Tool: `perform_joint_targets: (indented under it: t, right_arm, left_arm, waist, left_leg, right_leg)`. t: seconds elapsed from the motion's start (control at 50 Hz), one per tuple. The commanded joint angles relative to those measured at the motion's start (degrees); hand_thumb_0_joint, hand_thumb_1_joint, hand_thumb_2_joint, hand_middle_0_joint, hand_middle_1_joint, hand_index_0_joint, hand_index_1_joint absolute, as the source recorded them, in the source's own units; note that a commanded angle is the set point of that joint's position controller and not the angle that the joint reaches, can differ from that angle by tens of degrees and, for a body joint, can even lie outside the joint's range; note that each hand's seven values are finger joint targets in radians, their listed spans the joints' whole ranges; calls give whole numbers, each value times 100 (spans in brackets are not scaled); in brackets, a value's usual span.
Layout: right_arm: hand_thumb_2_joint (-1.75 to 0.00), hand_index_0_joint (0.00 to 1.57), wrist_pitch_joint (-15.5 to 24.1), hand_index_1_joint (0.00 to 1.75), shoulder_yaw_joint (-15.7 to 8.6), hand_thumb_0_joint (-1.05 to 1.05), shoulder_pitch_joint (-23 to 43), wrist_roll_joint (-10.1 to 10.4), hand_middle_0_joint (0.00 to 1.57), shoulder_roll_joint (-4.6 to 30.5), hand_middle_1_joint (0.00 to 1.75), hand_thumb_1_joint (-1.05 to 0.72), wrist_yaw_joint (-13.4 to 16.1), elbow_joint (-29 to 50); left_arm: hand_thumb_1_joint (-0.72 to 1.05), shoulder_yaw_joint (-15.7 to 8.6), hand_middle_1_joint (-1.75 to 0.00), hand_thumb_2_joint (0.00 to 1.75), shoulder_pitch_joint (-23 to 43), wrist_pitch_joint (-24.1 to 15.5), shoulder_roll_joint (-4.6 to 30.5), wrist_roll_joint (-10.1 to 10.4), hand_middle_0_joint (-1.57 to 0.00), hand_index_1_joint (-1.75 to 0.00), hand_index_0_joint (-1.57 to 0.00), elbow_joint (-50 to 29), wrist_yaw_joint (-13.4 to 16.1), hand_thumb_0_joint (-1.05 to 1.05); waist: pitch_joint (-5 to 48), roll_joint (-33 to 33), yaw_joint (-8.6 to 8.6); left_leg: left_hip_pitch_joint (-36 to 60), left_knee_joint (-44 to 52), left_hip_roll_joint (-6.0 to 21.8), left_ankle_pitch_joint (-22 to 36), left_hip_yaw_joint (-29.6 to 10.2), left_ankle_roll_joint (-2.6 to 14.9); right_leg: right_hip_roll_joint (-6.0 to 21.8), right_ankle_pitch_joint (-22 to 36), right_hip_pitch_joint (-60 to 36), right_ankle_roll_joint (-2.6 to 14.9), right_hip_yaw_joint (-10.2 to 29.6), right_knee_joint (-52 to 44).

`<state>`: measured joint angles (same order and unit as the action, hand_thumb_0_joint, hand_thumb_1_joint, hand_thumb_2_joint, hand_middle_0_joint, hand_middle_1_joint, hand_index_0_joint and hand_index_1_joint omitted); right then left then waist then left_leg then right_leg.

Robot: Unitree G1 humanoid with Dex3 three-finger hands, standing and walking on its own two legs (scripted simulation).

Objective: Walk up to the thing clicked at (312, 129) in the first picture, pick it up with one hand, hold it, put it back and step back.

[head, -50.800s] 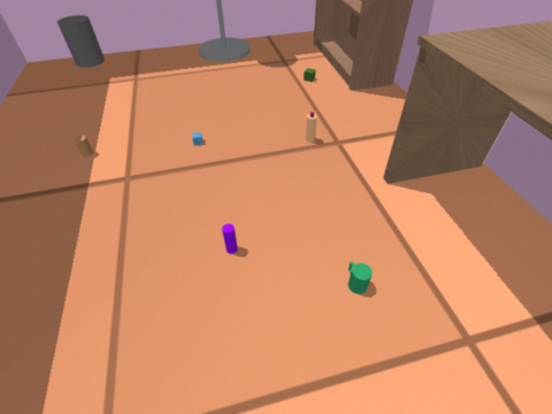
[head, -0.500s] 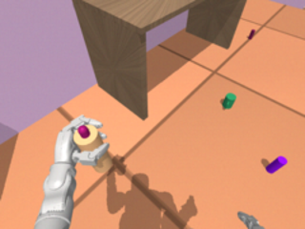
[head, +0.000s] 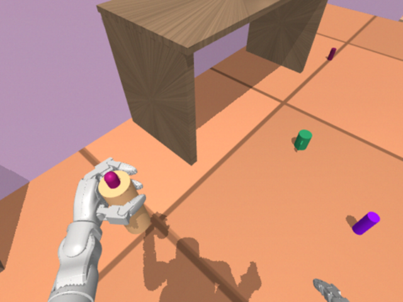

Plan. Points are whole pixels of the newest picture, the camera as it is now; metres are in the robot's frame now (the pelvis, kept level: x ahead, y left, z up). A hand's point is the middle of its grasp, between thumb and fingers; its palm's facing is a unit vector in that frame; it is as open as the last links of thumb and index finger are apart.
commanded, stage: hold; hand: left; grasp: from the side
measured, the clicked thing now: (125, 201) +0.33 +0.17 +0.02
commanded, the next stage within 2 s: none
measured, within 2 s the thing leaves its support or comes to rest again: neither
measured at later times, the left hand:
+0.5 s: hand (119, 196) +0.32 +0.17 +0.06, palm faces +0.03 -1.00 +0.01, open 8.0 cm
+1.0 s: hand (119, 196) +0.32 +0.17 +0.06, palm faces +0.01 -1.00 +0.01, open 8.0 cm
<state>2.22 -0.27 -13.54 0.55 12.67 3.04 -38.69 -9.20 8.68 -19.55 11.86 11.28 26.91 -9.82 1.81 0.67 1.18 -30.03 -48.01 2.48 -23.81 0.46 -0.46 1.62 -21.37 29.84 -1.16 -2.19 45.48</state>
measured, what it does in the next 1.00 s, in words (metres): stands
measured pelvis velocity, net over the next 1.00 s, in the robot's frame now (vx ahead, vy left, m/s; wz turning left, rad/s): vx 0.00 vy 0.00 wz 0.00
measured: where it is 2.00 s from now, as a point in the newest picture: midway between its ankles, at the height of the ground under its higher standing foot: outside the picture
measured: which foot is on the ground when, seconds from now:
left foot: down 0.00-1.00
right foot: down 0.00-1.00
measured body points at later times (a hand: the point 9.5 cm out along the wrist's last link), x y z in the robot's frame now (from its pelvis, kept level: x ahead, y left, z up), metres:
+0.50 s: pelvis +0.00 +0.00 +0.00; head +0.03 +0.01 +0.45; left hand +0.31 +0.23 +0.06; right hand +0.13 -0.25 -0.10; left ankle +0.01 +0.12 -0.70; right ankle +0.02 -0.13 -0.70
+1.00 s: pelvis +0.00 +0.00 +0.00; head +0.03 +0.01 +0.45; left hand +0.32 +0.23 +0.06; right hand +0.13 -0.24 -0.10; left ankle +0.01 +0.12 -0.70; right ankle +0.02 -0.13 -0.70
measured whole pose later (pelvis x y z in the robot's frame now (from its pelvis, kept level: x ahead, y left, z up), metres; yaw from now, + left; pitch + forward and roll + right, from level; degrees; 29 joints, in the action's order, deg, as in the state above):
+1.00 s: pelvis +0.00 +0.00 +0.00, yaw +0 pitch +5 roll -1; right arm 3.3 -0.1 -13.6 0.5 12.7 2.9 -39.0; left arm -9.4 9.1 -20.5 12.1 11.4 28.2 -10.6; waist 1.4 0.6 1.0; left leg -28.7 -46.6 2.2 -22.8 0.4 -0.2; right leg 1.8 -20.2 28.3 -1.3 -2.2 43.8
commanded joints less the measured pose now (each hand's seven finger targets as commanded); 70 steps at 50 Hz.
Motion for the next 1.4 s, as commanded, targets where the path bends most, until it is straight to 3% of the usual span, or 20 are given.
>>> perform_joint_targets:
  t: [0.0,0.06,0.08,0.2,0.24,0.3,0.4,0.44,0.5,0.64,0.8,0.82,0.84,0.92,1.0,1.06,1.16,1.24,1.26,1.38]
  right_arm:
    - [-90,20,254,30,-250,0,283,24,20,773,30,-90,52,782]
    - [-90,20,245,30,-250,0,185,12,20,766,30,-90,74,664]
    - [-90,20,278,30,-240,0,235,18,20,787,30,-90,75,763]
    - [-90,20,298,30,-232,0,303,15,20,753,30,-90,59,722]
    - [-90,20,321,30,-244,0,262,29,20,787,30,-90,55,757]
    - [-90,20,340,30,-250,0,235,32,20,798,30,-90,64,728]
    - [-90,20,324,30,-243,0,224,42,20,787,30,-90,72,702]
    - [-90,20,339,30,-251,0,286,41,20,798,30,-90,58,707]
    - [-90,20,322,30,-251,0,234,34,20,787,30,-90,67,736]
    - [-90,20,346,30,-243,0,213,22,20,766,30,-90,56,667]
    - [-90,20,348,30,-276,0,153,22,20,828,30,-90,54,640]
    - [-90,20,315,30,-261,0,190,20,20,801,30,-90,52,614]
    - [-90,20,338,30,-249,0,181,17,20,789,30,-90,60,681]
    - [-90,20,355,30,-260,0,241,41,20,803,30,-90,30,687]
    - [-90,20,364,30,-256,0,180,30,20,792,30,-90,23,667]
    - [-90,20,342,30,-255,0,181,21,20,793,30,-90,27,678]
    - [-90,20,366,30,-247,0,145,2,20,788,30,-89,34,651]
    - [-90,20,346,30,-247,0,183,14,20,769,30,-90,30,674]
    - [-90,20,356,30,-242,0,153,10,20,771,30,-90,24,684]
    - [-90,20,365,30,-244,0,144,14,20,772,30,-90,22,650]
  left_arm:
    - [45,-329,-138,118,1910,-553,840,177,-128,-136,-130,-1730,-33,0]
    - [46,-270,-138,118,1559,-512,783,148,-128,-136,-130,-1486,-63,0]
    - [46,-331,-138,119,1941,-580,867,200,-127,-137,-129,-1896,-57,0]
    - [46,-383,-141,121,1823,-597,891,164,-129,-139,-132,-1592,-79,0]
    - [46,-166,-141,121,1732,-578,708,173,-129,-139,-132,-1600,-104,0]
    - [45,-285,-139,120,1786,-578,854,172,-128,-138,-130,-1713,-80,0]
    - [42,-454,-139,121,1734,-509,889,208,-126,-137,-128,-1470,-35,0]
    - [40,-242,-142,122,1654,-517,698,190,-129,-140,-131,-1387,-67,0]
    - [42,-302,-140,120,1566,-535,835,165,-129,-139,-131,-1528,-103,0]
    - [40,-427,-138,120,1755,-590,885,184,-125,-137,-127,-1538,-44,0]
    - [41,-391,-140,121,1820,-597,877,169,-127,-139,-129,-1296,-101,0]
    - [43,-351,-140,120,1809,-605,913,138,-127,-138,-129,-1331,-113,0]
    - [41,-189,-139,120,2081,-626,770,170,-127,-138,-129,-1537,-146,0]
    - [41,-381,-140,121,1840,-597,885,185,-127,-139,-129,-1368,-88,0]
    - [41,-251,-141,122,1650,-565,722,164,-128,-139,-130,-1205,-73,0]
    - [43,-428,-139,121,2030,-655,979,140,-126,-138,-128,-1478,-20,0]
    - [47,-315,-141,124,2170,-634,840,162,-128,-139,-130,-1422,-46,0]
    - [43,-424,-142,124,1916,-657,955,116,-128,-140,-130,-1325,-44,0]
    - [42,-188,-140,122,1791,-636,691,139,-127,-139,-129,-1196,-76,0]
    - [42,-299,-139,121,1942,-633,803,132,-127,-138,-129,-1208,-35,0]
  waist:
    - [1542,86,6]
    - [1588,1,14]
    - [1681,79,12]
    - [1466,177,-11]
    - [1554,74,30]
    - [1750,206,2]
    - [1487,35,-19]
    - [1349,29,-1]
    - [1691,28,-37]
    - [1531,45,-12]
    - [1575,62,27]
    - [1479,149,-43]
    - [1589,185,74]
    - [1447,39,-44]
    - [1432,76,-13]
    - [1676,165,-44]
    - [1584,139,65]
    - [1625,155,-72]
    - [1588,-6,17]
    - [1545,71,2]
  left_leg:
    - [684,834,-165,1121,-48,53]
    - [713,759,-186,1355,-5,71]
    - [799,766,-179,1416,-11,65]
    - [642,858,-196,979,-21,63]
    - [729,877,-170,1088,-52,57]
    - [928,836,-160,1465,-64,24]
    - [717,892,-168,1250,-70,53]
    - [688,916,-162,1175,-60,53]
    - [800,863,-197,1407,-34,65]
    - [747,860,-176,1379,-55,63]
    - [815,843,-150,1578,-89,37]
    - [791,879,-163,1398,-71,42]
    - [914,883,-156,1418,-70,39]
    - [701,951,-182,1104,-70,58]
    - [739,914,-148,1352,-90,37]
    - [820,864,-165,1450,-73,30]
    - [776,866,-166,1256,-62,55]
    - [694,857,-196,1240,-42,60]
    - [744,866,-166,1342,-79,56]
    - [752,845,-164,1391,-76,48]
  right_leg:
    - [-182,1196,-780,171,-32,-629]
    - [-168,1452,-870,150,3,-638]
    - [-166,1508,-921,153,8,-617]
    - [-158,1088,-766,166,4,-684]
    - [-185,1179,-802,174,-32,-639]
    - [-196,1470,-877,189,-47,-592]
    - [-187,1280,-879,175,-36,-693]
    - [-183,1217,-776,181,-35,-668]
    - [-161,1460,-1074,164,-21,-683]
    - [-166,1412,-884,177,-37,-657]
    - [-182,1541,-881,195,-50,-606]
    - [-180,1388,-824,191,-35,-658]
    - [-181,1419,-819,190,-36,-662]
    - [-176,1156,-891,184,-49,-729]
    - [-196,1358,-809,196,-78,-642]
    - [-187,1433,-930,193,-47,-624]
    - [-178,1336,-797,177,-23,-672]
    - [-168,1293,-880,189,-17,-687]
    - [-191,1371,-898,184,-50,-654]
    - [-184,1415,-861,185,-50,-645]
